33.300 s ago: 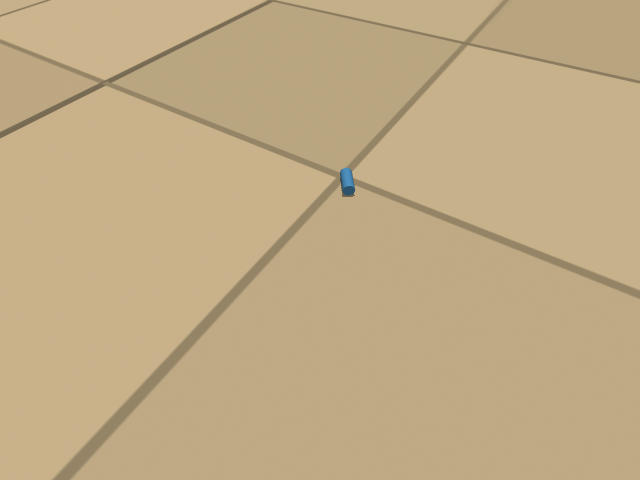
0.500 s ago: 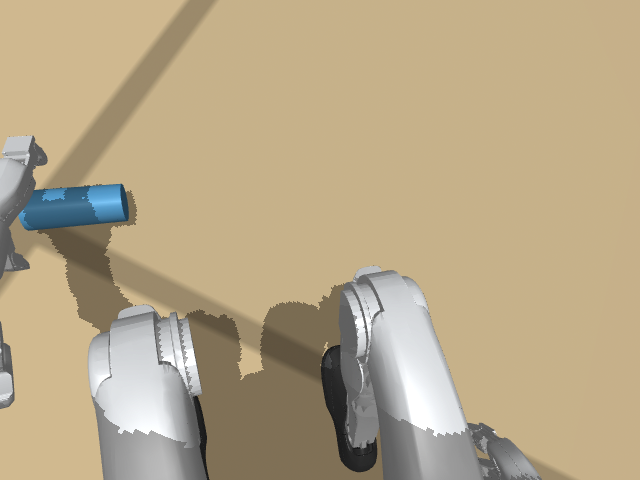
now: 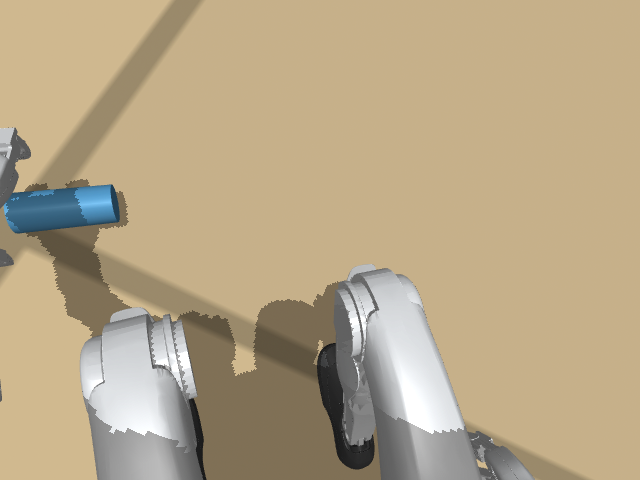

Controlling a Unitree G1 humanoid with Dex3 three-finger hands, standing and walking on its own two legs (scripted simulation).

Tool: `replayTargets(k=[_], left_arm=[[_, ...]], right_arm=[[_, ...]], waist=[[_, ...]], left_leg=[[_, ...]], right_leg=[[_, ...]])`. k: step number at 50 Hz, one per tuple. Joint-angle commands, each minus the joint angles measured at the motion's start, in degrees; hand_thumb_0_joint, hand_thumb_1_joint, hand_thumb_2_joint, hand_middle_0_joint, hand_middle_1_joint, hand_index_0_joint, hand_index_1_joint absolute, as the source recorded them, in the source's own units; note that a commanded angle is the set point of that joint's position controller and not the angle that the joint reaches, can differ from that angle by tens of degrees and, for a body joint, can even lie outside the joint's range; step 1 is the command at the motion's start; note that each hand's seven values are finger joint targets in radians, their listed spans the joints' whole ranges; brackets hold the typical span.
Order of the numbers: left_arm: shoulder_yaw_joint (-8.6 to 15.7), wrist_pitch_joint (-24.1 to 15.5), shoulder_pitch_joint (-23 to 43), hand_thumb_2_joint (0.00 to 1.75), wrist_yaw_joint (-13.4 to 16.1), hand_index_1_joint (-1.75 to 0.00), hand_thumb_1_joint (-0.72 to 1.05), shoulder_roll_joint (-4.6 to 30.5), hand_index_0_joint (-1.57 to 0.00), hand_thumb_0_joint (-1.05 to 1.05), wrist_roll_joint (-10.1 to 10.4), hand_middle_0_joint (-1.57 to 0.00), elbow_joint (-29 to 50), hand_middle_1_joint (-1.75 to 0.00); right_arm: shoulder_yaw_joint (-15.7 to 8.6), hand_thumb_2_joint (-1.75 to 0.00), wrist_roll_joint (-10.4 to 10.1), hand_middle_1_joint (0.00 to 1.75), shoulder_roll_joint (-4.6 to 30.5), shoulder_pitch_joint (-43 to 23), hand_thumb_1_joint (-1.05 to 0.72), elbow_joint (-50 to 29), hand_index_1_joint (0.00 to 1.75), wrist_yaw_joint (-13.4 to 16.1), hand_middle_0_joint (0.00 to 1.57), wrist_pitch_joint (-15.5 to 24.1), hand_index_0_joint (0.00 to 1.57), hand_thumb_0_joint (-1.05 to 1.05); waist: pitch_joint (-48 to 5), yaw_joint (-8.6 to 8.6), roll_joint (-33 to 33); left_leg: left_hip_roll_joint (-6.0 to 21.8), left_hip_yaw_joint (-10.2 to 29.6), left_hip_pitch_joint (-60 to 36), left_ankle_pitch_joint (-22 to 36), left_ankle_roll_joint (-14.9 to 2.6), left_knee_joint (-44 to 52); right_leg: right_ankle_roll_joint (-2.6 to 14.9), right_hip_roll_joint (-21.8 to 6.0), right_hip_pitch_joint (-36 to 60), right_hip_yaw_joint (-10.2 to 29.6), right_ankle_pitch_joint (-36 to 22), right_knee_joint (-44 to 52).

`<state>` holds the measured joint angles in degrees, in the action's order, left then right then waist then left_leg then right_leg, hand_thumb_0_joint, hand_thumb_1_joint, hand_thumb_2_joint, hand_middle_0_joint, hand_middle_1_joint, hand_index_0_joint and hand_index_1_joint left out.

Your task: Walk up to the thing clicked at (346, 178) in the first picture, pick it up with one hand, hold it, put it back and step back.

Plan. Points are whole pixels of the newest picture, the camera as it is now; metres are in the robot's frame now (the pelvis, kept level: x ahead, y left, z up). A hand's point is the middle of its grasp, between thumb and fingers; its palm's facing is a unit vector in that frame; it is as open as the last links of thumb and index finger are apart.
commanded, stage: rise first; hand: left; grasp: from above
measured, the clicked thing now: (66, 208) +0.49 +0.29 -0.29
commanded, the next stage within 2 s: approach in 0.60 s
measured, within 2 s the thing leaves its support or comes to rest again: neither
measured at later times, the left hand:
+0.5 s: hand out of the picture +0.44 +0.33 -0.16, palm faces -0.46 -0.05 -0.88, open 14.1 cm
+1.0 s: hand (33, 186) +0.47 +0.28 -0.16, palm faces -0.44 -0.03 -0.90, open 13.8 cm
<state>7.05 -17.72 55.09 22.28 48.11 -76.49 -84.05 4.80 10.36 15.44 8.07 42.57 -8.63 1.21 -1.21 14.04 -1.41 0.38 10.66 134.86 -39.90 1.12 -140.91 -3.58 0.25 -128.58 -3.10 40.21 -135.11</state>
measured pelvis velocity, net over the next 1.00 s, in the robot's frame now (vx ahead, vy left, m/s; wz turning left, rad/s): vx -0.01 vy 0.00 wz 0.00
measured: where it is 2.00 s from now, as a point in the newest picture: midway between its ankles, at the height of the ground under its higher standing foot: (271, 450)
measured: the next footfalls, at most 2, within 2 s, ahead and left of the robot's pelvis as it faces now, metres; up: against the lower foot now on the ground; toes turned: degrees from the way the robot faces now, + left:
none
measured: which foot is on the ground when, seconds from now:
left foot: down 0.00-1.00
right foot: down 0.00-1.00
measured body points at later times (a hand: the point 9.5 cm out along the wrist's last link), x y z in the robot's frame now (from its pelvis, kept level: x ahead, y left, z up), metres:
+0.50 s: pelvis +0.00 +0.00 +0.01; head +0.24 +0.08 +0.38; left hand +0.46 +0.33 -0.11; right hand +0.06 -0.27 -0.09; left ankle +0.07 +0.13 -0.29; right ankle +0.10 -0.14 -0.28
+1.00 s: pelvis -0.01 +0.00 +0.01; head +0.24 +0.09 +0.38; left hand +0.49 +0.28 -0.11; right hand +0.05 -0.27 -0.09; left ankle +0.07 +0.13 -0.29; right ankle +0.10 -0.14 -0.28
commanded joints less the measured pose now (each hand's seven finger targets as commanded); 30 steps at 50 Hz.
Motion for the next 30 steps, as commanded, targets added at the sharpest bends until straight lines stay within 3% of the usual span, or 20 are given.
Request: replayTargets(k=[1,3,6,7,8,11,15,17,20,22,24,28,30], left_arm=[[0.2,0.38,16.67,1.02,2.12,-1.0,-0.55,13.09,-0.07,0.0,1.25,-0.08,7.32,-0.99],[1.78,0.49,17.07,1.02,2.26,-1.0,-0.56,15.59,-0.07,0.0,1.25,-0.08,8.38,-0.99],[0.46,0.56,17.88,1.02,1.99,-0.99,-0.55,13.37,-0.08,0.0,1.64,-0.09,8.32,-0.98],[-0.4,0.77,16.81,1.03,1.75,-1.0,-0.56,12.18,-0.07,0.0,1.83,-0.08,5.93,-0.99],[-0.24,0.72,17.93,1.03,1.57,-1.01,-0.56,12.67,-0.07,0.0,1.93,-0.08,6.85,-1.0],[0.99,0.77,16.37,1.02,1.32,-0.99,-0.55,15.06,-0.08,0.0,1.98,-0.09,7.18,-0.98],[0.7,0.67,17.5,1.01,0.99,-1.0,-0.55,14.72,-0.08,0.0,1.95,-0.09,7.15,-0.99],[1.06,0.33,18.68,1.01,0.96,-1.0,-0.55,15.64,-0.08,0.0,2.03,-0.09,9.4,-0.99],[0.5,0.2,18.04,1.02,0.97,-1.0,-0.55,13.9,-0.08,0.0,2.03,-0.09,9.31,-0.99],[0.71,-0.1,19.37,1.02,1.17,-1.0,-0.55,14.93,-0.07,0.0,1.81,-0.08,10.62,-0.99],[-0.36,0.08,18.5,1.01,0.99,-1.01,-0.55,13.2,-0.08,0.0,1.84,-0.08,8.37,-1.0],[0.38,0.04,17.95,1.01,1.35,-0.99,-0.54,14.58,-0.09,0.0,1.79,-0.1,7.48,-0.99],[-0.38,0.23,18.09,1.01,1.43,-0.99,-0.54,13.56,-0.09,0.0,1.63,-0.1,5.76,-0.99]], right_arm=[[-4.83,-0.9,-0.21,0.3,15.09,11.12,-0.91,-0.11,0.3,0.92,0.2,0.11,0.2,0.0],[-4.74,-0.9,-0.29,0.3,15.4,11.33,-0.91,-0.39,0.3,1.06,0.2,-0.02,0.2,0.0],[-4.82,-0.9,-0.38,0.3,15.34,11.64,-0.91,-0.5,0.3,1.05,0.2,-0.12,0.2,0.0],[-4.81,-0.9,-0.67,0.3,15.15,11.31,-0.91,-0.3,0.3,1.05,0.2,0.03,0.2,0.0],[-4.73,-0.9,-0.54,0.3,15.19,11.36,-0.91,-0.27,0.3,1.02,0.2,0.15,0.2,0.0],[-4.76,-0.9,-0.89,0.3,15.12,11.48,-0.91,-0.76,0.3,1.11,0.2,0.08,0.2,0.0],[-4.53,-0.9,-0.85,0.3,15.08,11.46,-0.91,-0.82,0.3,1.14,0.2,-0.03,0.2,0.0],[-4.75,-0.9,-1.05,0.3,15.24,11.43,-0.91,-1.11,0.3,1.24,0.2,-0.09,0.2,0.0],[-4.76,-0.9,-0.82,0.3,15.19,11.43,-0.91,-0.91,0.3,1.18,0.2,-0.2,0.2,0.0],[-4.71,-0.9,-0.95,0.3,15.23,11.2,-0.9,-1.37,0.3,1.27,0.2,-0.37,0.2,0.0],[-4.89,-0.9,-1.11,0.3,15.02,11.49,-0.91,-0.89,0.3,1.3,0.2,-0.37,0.2,0.0],[-4.64,-0.9,-1.05,0.3,15.03,11.61,-0.91,-0.82,0.3,1.49,0.2,-0.24,0.2,0.0],[-4.4,-0.9,-0.94,0.3,14.93,11.38,-0.91,-0.79,0.3,1.55,0.2,-0.15,0.2,0.0]], waist=[[-36.91,0.99,19.53],[-38.6,0.21,19.87],[-38.42,1.07,19.19],[-36.03,1.39,18.45],[-36.2,1.62,18.79],[-38.05,-0.06,18.82],[-37.5,0.86,17.66],[-39.34,0.1,19.24],[-39.26,0.37,20.62],[-39.94,0.55,21.46],[-38.24,1.12,18.36],[-38.47,0.41,17.41],[-36.83,1.12,17.84]], left_leg=[[-0.48,-7.36,-31.67,10.96,-2.25,14.48],[-0.72,-7.38,-31.96,11.3,-2.28,14.87],[-0.64,-7.09,-31.92,11.09,-2.29,15.3],[-0.52,-6.96,-31.41,10.53,-2.24,15.36],[-0.56,-6.91,-31.57,10.34,-2.28,15.43],[-0.76,-7.43,-31.27,11.11,-2.41,15.07],[-0.65,-7.37,-30.82,10.87,-2.54,14.99],[-0.6,-7.44,-31.66,10.9,-2.35,15.28],[-0.71,-7.09,-33.11,11.41,-1.98,16.13],[-0.72,-7.28,-32.89,11.52,-2.07,15.77],[-0.7,-7.38,-30.88,10.35,-2.45,15.36],[-0.74,-7.71,-30.16,10.37,-2.66,15.11],[-0.78,-7.44,-30.19,9.13,-2.53,15.56]], right_leg=[[5.21,1.76,15.06,-6.81,-13.75,12.84],[5.21,1.6,16.06,-6.65,-13.93,12.84],[5.18,1.64,15.87,-6.89,-13.83,13.12],[5.24,1.61,14.59,-6.97,-13.27,13.09],[5.21,1.67,14.65,-6.99,-13.05,13.18],[5.23,1.58,16.68,-6.42,-13.77,13.37],[5.13,1.72,16.82,-6.49,-13.69,13.78],[5.23,1.69,17.1,-6.4,-13.64,13.88],[5.38,1.62,16.09,-6.94,-13.6,13.17],[5.31,1.61,16.51,-6.72,-13.99,13.42],[5.2,1.7,16.08,-6.46,-13.29,14.16],[4.97,1.77,17.58,-6.09,-13.3,14.96],[5.25,1.75,16.15,-6.32,-12.08,14.58]])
